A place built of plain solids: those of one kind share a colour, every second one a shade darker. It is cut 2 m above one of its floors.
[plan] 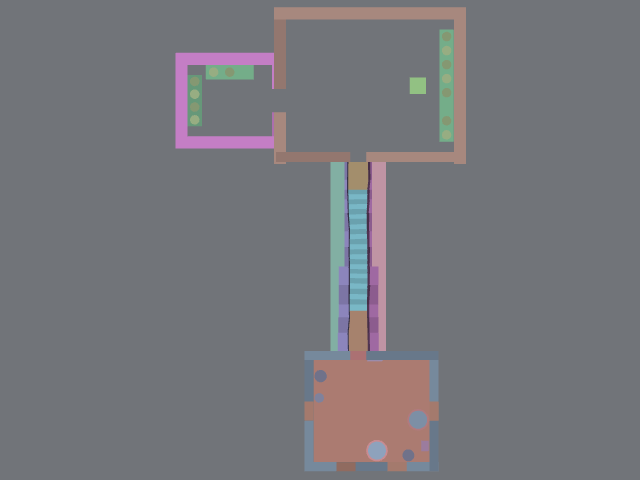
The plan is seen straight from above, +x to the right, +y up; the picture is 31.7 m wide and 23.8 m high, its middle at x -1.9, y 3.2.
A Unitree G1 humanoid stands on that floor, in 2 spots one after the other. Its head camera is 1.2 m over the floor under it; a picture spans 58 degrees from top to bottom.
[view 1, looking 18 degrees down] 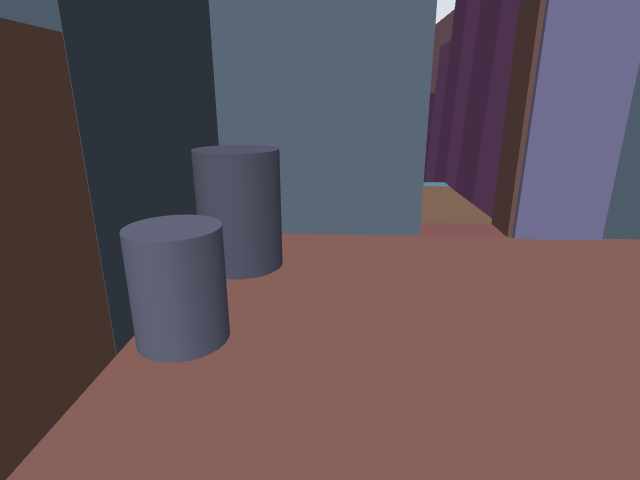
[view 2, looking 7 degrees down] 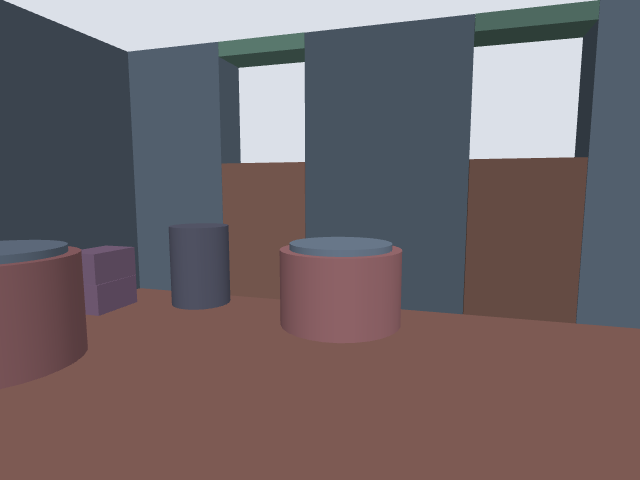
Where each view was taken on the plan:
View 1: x -1.12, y -6.61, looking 93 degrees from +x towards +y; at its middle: floor_yard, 3.88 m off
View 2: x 0.00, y -3.60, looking -73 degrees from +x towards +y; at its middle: well_lid_yard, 3.97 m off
